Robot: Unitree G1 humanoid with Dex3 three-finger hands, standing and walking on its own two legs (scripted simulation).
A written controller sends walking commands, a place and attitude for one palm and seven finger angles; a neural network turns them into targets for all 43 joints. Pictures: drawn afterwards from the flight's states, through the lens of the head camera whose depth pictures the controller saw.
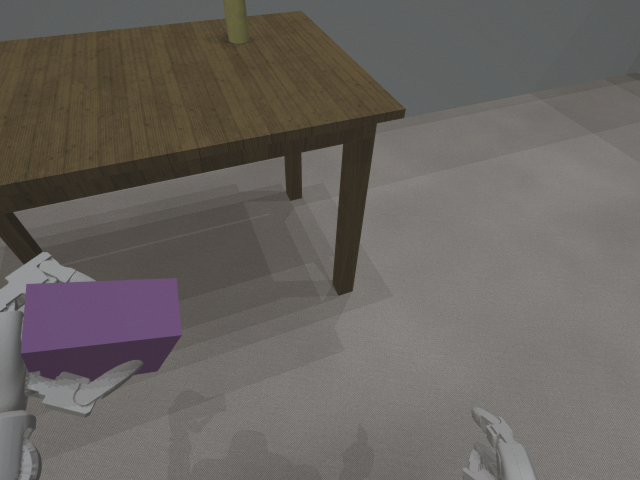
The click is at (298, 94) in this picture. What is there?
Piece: table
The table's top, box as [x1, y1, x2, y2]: [0, 11, 405, 196]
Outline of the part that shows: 405,109 301,11 247,16 249,40 247,42 239,44 231,43 228,40 225,18 0,41 0,196 401,118 404,115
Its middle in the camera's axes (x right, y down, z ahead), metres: -0.54 -0.39 +0.99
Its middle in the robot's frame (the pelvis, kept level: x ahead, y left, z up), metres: +0.98 +0.60 +0.01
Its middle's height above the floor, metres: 0.78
